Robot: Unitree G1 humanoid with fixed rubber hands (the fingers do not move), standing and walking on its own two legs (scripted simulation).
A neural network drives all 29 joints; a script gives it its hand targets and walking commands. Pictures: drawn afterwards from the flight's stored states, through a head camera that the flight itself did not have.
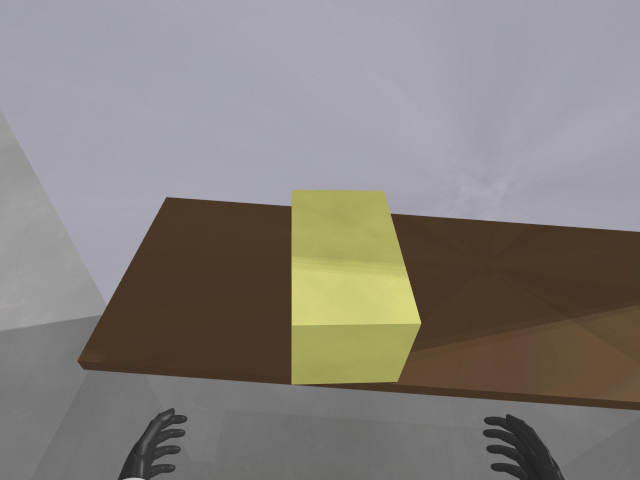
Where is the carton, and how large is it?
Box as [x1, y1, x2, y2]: [291, 190, 420, 384]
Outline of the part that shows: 292,190 292,384 397,381 420,325 420,320 384,192 362,190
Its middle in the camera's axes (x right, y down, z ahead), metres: +0.04 +0.07 +0.68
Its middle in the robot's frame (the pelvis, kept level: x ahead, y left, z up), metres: +0.46 -0.05 -0.04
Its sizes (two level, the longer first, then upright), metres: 0.294 0.173 0.168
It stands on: a table, 0.64 m high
